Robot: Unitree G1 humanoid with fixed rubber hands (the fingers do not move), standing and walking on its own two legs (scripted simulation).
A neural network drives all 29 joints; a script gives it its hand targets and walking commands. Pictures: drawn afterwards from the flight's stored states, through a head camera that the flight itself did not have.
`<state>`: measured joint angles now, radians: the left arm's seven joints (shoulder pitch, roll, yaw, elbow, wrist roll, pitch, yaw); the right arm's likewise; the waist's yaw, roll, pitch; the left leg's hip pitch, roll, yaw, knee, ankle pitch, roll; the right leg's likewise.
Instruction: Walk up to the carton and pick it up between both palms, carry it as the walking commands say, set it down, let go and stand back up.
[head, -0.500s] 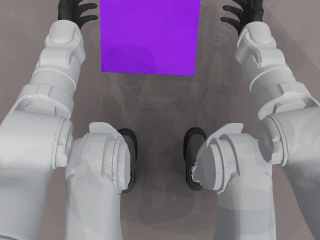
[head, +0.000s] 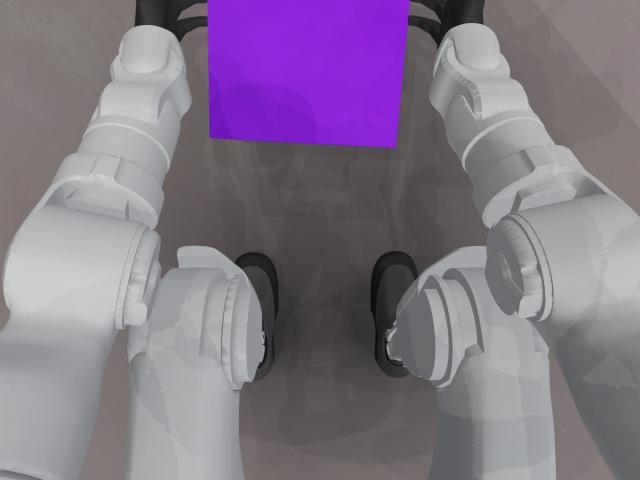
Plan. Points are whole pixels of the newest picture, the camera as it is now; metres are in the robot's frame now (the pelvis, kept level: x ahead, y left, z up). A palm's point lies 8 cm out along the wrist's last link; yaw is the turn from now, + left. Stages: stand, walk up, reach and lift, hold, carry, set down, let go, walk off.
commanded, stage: reach and lift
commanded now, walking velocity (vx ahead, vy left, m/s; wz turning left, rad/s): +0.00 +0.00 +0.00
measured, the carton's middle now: (307, 53) +0.52 +0.03 -0.27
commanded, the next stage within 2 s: none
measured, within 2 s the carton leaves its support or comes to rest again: leaves its support in 0.60 s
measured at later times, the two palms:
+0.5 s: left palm (166, 20) +0.52 +0.17 -0.19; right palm (468, 24) +0.53 -0.12 -0.18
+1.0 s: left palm out of the picture +0.53 +0.16 -0.13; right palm (487, 18) +0.52 -0.12 -0.13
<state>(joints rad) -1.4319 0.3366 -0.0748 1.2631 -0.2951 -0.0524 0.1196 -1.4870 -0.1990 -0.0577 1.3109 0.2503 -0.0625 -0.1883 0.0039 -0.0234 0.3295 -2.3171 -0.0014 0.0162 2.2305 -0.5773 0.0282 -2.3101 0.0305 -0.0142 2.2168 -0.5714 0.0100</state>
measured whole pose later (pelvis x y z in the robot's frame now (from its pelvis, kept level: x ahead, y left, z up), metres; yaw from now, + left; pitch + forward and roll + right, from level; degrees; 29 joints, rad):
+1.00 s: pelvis -0.01 -0.01 +0.00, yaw +1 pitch +31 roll -1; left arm -1.42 0.28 0.11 1.04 -0.08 0.21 0.15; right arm -1.36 -0.17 -0.18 1.00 0.17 0.17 -0.24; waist 0.00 -0.03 0.36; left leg -2.23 -0.08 -0.03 2.24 -0.55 -0.03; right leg -2.21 0.12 0.02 2.23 -0.57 0.06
